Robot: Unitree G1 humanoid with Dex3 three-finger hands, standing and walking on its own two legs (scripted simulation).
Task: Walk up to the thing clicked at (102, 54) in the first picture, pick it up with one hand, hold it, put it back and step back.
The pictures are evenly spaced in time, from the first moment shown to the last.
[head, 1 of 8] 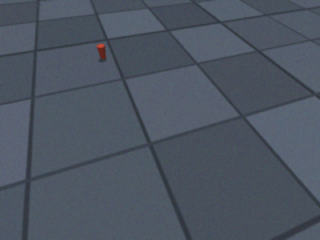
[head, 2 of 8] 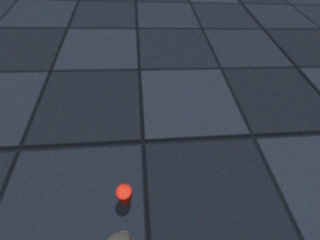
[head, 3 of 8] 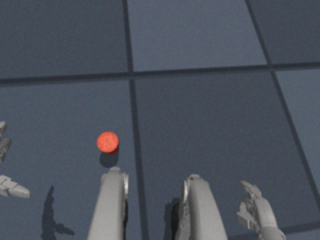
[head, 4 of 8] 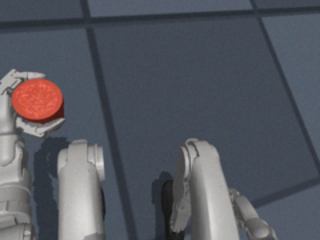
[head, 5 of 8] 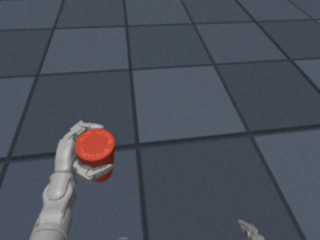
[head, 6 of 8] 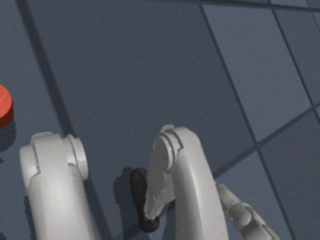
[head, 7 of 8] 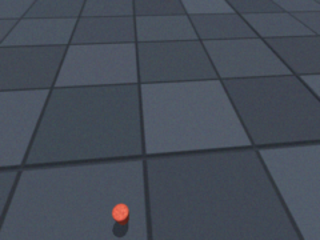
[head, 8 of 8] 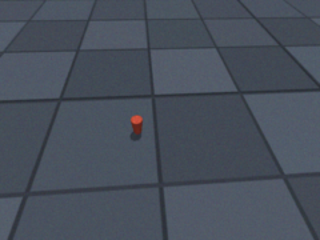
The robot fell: no
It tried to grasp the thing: yes
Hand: left
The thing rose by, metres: 0.68
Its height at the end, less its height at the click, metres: +0.00
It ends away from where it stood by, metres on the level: 0.03
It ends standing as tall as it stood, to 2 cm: yes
